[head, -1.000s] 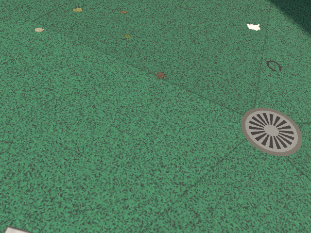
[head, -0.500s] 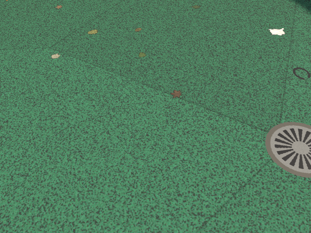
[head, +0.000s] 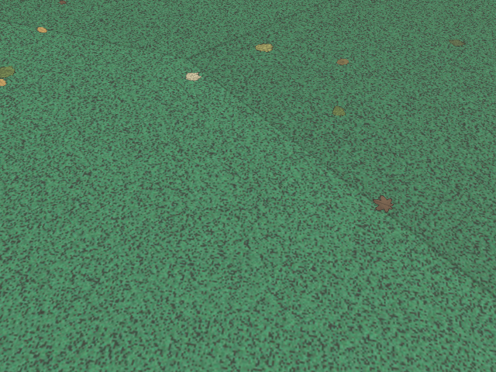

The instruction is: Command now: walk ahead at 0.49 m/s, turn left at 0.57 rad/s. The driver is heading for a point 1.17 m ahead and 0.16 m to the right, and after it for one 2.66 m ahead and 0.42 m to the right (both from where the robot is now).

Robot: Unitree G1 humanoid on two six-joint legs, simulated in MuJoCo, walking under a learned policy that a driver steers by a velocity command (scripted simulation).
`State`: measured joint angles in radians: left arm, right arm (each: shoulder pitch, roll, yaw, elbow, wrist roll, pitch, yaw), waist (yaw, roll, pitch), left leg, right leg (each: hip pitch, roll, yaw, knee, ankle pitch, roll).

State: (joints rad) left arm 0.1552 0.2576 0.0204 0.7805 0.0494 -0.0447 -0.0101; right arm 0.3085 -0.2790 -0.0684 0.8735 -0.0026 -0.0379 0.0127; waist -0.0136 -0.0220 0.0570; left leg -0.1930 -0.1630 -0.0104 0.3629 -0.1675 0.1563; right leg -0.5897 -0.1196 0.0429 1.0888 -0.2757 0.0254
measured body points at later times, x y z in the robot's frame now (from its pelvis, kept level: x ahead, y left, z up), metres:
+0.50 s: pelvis +0.29 -0.06 +0.00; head +0.32 -0.07 +0.45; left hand +0.36 +0.22 -0.12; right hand +0.38 -0.32 -0.13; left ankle +0.22 +0.06 -0.66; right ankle +0.34 -0.13 -0.74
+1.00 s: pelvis +0.55 -0.01 +0.00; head +0.58 +0.00 +0.45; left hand +0.67 +0.25 -0.13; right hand +0.64 -0.30 -0.09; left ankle +0.60 +0.07 -0.74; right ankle +0.47 -0.12 -0.66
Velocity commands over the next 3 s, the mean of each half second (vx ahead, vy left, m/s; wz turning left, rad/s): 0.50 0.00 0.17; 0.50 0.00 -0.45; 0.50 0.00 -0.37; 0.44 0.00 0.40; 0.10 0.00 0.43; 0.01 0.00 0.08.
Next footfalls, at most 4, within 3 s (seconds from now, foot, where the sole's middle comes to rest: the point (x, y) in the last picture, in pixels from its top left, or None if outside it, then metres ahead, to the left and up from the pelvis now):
0.34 right None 0.38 -0.12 -0.78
0.84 left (227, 309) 0.64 0.07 -0.78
1.36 right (325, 254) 0.82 -0.23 -0.78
1.92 left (296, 172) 1.15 -0.17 -0.78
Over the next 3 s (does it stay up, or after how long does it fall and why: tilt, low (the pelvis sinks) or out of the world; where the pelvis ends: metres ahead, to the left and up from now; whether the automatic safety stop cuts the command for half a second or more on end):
stays up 1.12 -0.25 0.00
